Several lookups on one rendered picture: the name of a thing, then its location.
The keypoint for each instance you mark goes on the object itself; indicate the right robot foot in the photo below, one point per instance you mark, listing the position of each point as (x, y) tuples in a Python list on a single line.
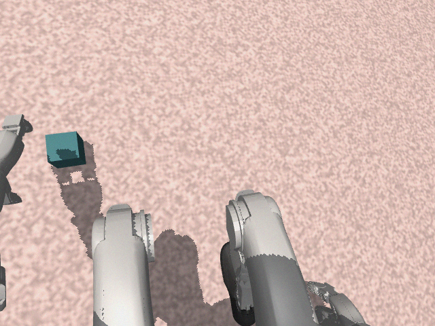
[(242, 317)]

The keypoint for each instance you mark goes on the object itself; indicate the left robot hand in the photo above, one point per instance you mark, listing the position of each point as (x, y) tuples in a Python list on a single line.
[(11, 148)]

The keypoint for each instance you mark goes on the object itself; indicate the right robot hand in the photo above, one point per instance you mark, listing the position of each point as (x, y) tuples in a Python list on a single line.
[(342, 311)]

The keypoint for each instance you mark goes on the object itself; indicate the cube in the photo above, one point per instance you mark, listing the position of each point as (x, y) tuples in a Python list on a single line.
[(65, 149)]

